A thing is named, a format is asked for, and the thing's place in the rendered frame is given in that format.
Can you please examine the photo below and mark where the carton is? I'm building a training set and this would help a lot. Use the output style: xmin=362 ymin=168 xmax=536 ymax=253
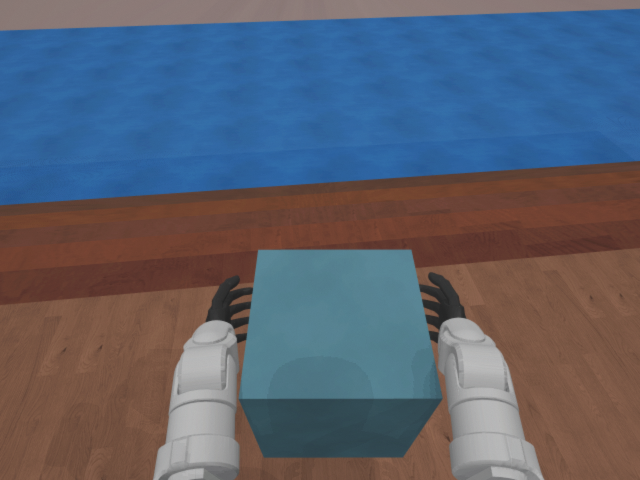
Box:
xmin=239 ymin=250 xmax=443 ymax=458

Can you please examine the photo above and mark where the robot right forearm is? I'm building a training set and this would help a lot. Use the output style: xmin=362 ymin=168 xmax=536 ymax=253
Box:
xmin=438 ymin=318 xmax=544 ymax=480

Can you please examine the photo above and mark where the left robot hand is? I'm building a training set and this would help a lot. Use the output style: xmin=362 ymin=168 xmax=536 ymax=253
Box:
xmin=205 ymin=275 xmax=253 ymax=343

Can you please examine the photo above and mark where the right robot hand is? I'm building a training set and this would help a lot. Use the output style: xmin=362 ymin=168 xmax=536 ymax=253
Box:
xmin=419 ymin=272 xmax=467 ymax=344

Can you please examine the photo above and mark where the robot left forearm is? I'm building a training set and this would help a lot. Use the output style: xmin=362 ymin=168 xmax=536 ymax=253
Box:
xmin=153 ymin=320 xmax=240 ymax=480

